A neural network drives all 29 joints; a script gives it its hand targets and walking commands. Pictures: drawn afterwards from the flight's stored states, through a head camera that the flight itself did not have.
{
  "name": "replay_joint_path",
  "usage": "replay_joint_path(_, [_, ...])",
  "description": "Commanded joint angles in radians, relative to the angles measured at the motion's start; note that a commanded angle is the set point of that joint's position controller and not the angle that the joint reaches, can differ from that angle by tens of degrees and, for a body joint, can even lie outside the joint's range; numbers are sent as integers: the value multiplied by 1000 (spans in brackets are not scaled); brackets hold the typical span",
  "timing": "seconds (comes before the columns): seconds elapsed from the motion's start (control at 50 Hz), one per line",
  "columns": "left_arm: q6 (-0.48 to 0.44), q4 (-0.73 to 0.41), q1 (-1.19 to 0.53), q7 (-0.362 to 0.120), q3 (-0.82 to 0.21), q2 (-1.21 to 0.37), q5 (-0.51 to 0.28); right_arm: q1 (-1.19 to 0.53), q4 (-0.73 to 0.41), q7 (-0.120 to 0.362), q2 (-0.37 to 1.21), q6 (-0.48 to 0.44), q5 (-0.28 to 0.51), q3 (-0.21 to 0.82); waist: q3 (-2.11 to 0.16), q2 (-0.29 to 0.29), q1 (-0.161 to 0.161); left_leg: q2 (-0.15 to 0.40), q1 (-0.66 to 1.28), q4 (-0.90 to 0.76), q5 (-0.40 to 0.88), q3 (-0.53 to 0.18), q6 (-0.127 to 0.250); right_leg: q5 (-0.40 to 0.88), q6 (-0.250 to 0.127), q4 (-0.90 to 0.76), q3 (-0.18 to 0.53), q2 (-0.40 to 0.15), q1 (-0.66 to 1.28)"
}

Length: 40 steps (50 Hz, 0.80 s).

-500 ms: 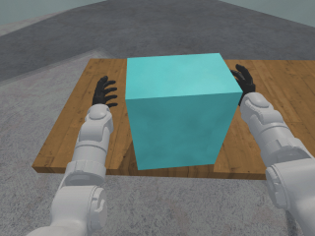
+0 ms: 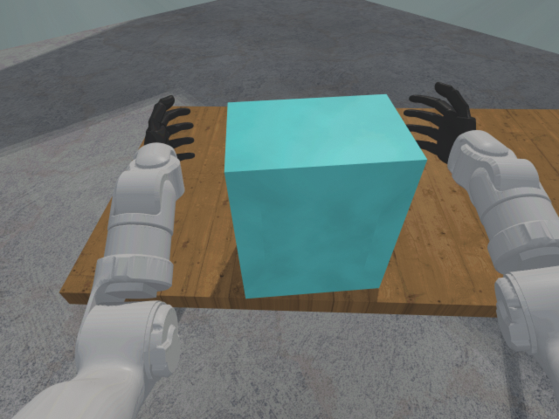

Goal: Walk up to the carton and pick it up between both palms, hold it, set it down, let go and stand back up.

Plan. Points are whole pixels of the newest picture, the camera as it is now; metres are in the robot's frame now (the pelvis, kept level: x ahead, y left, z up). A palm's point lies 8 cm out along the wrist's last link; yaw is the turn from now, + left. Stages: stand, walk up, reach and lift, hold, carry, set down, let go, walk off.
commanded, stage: set down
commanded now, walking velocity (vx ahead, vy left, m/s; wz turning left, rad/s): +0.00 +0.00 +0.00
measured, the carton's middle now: (310, 204) +0.43 -0.02 +0.08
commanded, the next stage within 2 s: none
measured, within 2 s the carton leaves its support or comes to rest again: neither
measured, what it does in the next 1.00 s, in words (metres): stands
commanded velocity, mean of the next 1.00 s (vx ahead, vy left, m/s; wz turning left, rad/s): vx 0.00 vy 0.00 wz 0.00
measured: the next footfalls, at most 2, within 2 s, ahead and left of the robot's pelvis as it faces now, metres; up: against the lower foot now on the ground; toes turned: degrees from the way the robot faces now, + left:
none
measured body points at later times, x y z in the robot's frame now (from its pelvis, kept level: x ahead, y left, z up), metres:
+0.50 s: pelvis -0.02 +0.00 +0.00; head -0.04 +0.01 +0.45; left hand +0.36 +0.21 +0.17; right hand +0.39 -0.21 +0.18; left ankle +0.02 +0.14 -0.74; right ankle +0.02 -0.14 -0.74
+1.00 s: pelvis -0.01 +0.00 +0.00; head -0.03 +0.01 +0.45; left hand +0.31 +0.22 +0.12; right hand +0.33 -0.23 +0.11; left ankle +0.02 +0.14 -0.74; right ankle +0.02 -0.14 -0.74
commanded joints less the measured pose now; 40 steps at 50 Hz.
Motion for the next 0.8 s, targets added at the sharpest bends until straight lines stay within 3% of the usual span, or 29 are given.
replay_joint_path(0.0, [6, -205, -309, -26, 19, 224, -100, -398, -300, 19, -341, -28, 77, 23, -385, -32, 107, -73, 242, -61, 356, 38, -49, 313, -17, -34, -79, 92, 253])
replay_joint_path(0.04, [11, -234, -190, -37, 31, 186, -81, -288, -307, 21, -330, -30, 81, 36, -374, -44, 96, -71, 267, -68, 405, 34, -44, 376, -15, -29, -77, 94, 298])
replay_joint_path(0.08, [10, -244, -281, -48, 42, 216, -81, -364, -298, 17, -332, -27, 74, 15, -352, -36, 91, -80, 241, -68, 369, 44, -41, 339, -9, -32, -78, 88, 263])
replay_joint_path(0.1, [13, -304, -207, -43, 46, 203, -78, -302, -339, 21, -336, -29, 82, 21, -389, -20, 93, -78, 266, -70, 388, 41, -45, 356, -13, -26, -81, 91, 282])
replay_joint_path(0.14, [22, -365, -116, -60, 35, 170, -70, -209, -363, 23, -340, -38, 87, 12, -368, -20, 54, -79, 299, -62, 435, 30, -46, 395, -21, -25, -90, 99, 294])
replay_joint_path(0.18, [28, -399, -228, -57, 40, 204, -97, -328, -448, 15, -350, -34, 67, -37, -408, -10, 50, -85, 258, -60, 366, 34, -41, 323, -16, -27, -87, 94, 254])
replay_joint_path(0.2, [31, -420, -107, -58, 21, 171, -91, -211, -423, 19, -350, -34, 65, -33, -382, -9, 30, -81, 297, -64, 372, 19, -43, 315, -25, -35, -98, 99, 254])
replay_joint_path(0.22, [30, -465, -141, -61, 30, 195, -100, -251, -483, 21, -340, -37, 73, -34, -382, -9, 49, -81, 286, -62, 362, 18, -40, 292, -27, -33, -89, 98, 241])
replay_joint_path(0.24, [27, -487, -84, -60, 17, 187, -105, -181, -487, 17, -333, -42, 65, -54, -378, -21, 24, -84, 293, -62, 357, 16, -37, 298, -26, -32, -86, 93, 249])
replay_joint_path(0.26, [29, -508, -226, -56, 11, 213, -136, -333, -546, 15, -359, -33, 58, -75, -407, -12, 27, -84, 253, -53, 324, 19, -36, 259, -25, -21, -90, 95, 226])
replay_joint_path(0.28, [26, -533, -100, -52, -8, 187, -135, -198, -542, 20, -339, -38, 68, -77, -393, -13, 8, -81, 281, -56, 310, 5, -33, 247, -32, -28, -90, 92, 231])
replay_joint_path(0.3, [29, -535, -187, -50, -12, 205, -150, -289, -573, 21, -355, -30, 57, -97, -393, -6, 19, -82, 245, -56, 258, 8, -28, 196, -36, -27, -86, 92, 202])
replay_joint_path(0.32, [32, -546, -63, -46, -16, 171, -142, -165, -550, 24, -343, -34, 54, -97, -367, -4, 1, -79, 262, -63, 263, 1, -32, 208, -40, -30, -92, 90, 213])
replay_joint_path(0.34, [36, -544, -173, -48, -6, 207, -162, -286, -610, 19, -352, -25, 49, -121, -381, -21, 14, -82, 222, -64, 215, 13, -25, 158, -37, -29, -83, 85, 191])
replay_joint_path(0.36, [35, -509, -50, -46, -22, 165, -153, -142, -538, 22, -330, -22, 38, -112, -326, -29, -12, -77, 238, -77, 200, -1, -24, 155, -43, -34, -88, 84, 191])
replay_joint_path(0.38, [39, -508, -163, -44, -10, 196, -157, -259, -562, 22, -352, -16, 32, -139, -315, -20, 6, -74, 193, -88, 125, 6, -20, 79, -41, -43, -81, 78, 150])
replay_joint_path(0.42, [44, -530, -24, -40, 1, 157, -132, -102, -542, 27, -320, -10, 31, -116, -303, -28, 17, -68, 207, -99, 124, 3, -13, 97, -45, -42, -67, 73, 192])
replay_joint_path(0.48, [53, -457, -90, -39, 13, 165, -132, -168, -525, 28, -322, 8, 17, -149, -255, -45, 27, -70, 145, -122, -17, 12, -1, -43, -40, -56, -61, 65, 130])
replay_joint_path(0.5, [49, -448, 62, -42, 1, 126, -112, -8, -483, 35, -279, 6, 16, -126, -215, -64, 17, -67, 171, -127, -2, -2, 4, -32, -45, -64, -53, 61, 158])
replay_joint_path(0.52, [52, -435, -82, -46, 12, 157, -123, -156, -504, 30, -306, 10, 10, -147, -225, -55, 27, -68, 134, -130, -53, 5, 5, -74, -43, -69, -52, 57, 124])
replay_joint_path(0.54, [47, -451, 88, -48, 4, 114, -109, 26, -492, 35, -274, 5, 9, -127, -204, -73, 21, -66, 159, -131, -34, -1, 8, -49, -44, -65, -53, 56, 161])
replay_joint_path(0.56, [47, -483, 22, -50, 20, 140, -112, -57, -556, 30, -288, -1, 0, -147, -246, -73, 32, -70, 161, -127, -19, 9, 10, -34, -39, -64, -47, 55, 160])
replay_joint_path(0.6, [30, -569, 140, -53, 5, 114, -107, 71, -598, 28, -262, -19, 14, -126, -263, -60, 29, -74, 219, -114, 72, 3, 10, 48, -36, -53, -46, 62, 190])
replay_joint_path(0.62, [30, -610, 195, -60, -18, 89, -106, 129, -604, 26, -264, -31, 6, -137, -275, -47, -6, -73, 251, -104, 140, -5, 3, 121, -40, -46, -55, 68, 217])
replay_joint_path(0.64, [24, -637, 106, -60, -9, 120, -118, 33, -664, 21, -277, -38, 6, -149, -297, -49, 19, -78, 242, -95, 147, 5, 2, 112, -36, -45, -59, 72, 185])
replay_joint_path(0.66, [26, -631, 218, -61, -39, 84, -118, 151, -622, 26, -282, -41, 7, -156, -256, -44, -6, -71, 264, -94, 159, -7, 0, 118, -40, -49, -65, 75, 174])
replay_joint_path(0.68, [19, -688, 266, -62, -37, 79, -115, 195, -686, 21, -267, -55, 8, -152, -276, -50, -4, -75, 291, -96, 187, -7, -1, 141, -38, -51, -64, 78, 190])
replay_joint_path(0.76, [-8, -749, 253, -66, -59, 121, -158, 196, -801, 14, -275, -84, 6, -194, -277, -57, -30, -85, 255, -91, 160, -8, 4, 124, -32, -50, -64, 68, 169])
replay_joint_path(0.78, [-17, -790, 220, -61, -53, 136, -165, 149, -859, 14, -278, -87, 9, -203, -286, -47, -7, -84, 244, -94, 148, -3, 6, 103, -33, -48, -59, 67, 158])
